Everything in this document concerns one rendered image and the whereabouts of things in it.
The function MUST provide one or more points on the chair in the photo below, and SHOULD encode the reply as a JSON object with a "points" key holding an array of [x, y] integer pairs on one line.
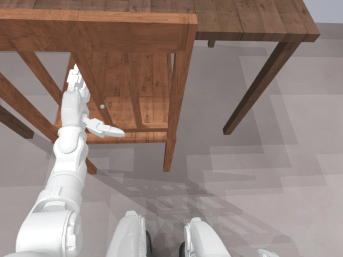
{"points": [[124, 59]]}

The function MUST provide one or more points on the robot left thigh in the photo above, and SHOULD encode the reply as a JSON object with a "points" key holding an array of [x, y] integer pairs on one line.
{"points": [[128, 234]]}

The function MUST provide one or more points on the robot left forearm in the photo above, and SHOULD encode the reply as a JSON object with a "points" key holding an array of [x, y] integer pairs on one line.
{"points": [[66, 181]]}

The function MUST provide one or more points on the robot right thigh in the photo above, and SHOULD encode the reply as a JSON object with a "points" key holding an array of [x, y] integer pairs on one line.
{"points": [[203, 240]]}

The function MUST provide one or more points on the robot thigh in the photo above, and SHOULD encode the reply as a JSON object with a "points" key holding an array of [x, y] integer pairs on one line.
{"points": [[128, 234], [203, 240]]}

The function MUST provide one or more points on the left robot hand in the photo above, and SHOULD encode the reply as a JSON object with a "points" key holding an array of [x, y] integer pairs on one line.
{"points": [[74, 105]]}

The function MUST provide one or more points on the robot left upper arm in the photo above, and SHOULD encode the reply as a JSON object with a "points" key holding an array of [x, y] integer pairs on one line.
{"points": [[50, 234]]}

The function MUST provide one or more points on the table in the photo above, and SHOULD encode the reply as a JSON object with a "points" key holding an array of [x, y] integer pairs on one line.
{"points": [[285, 21]]}

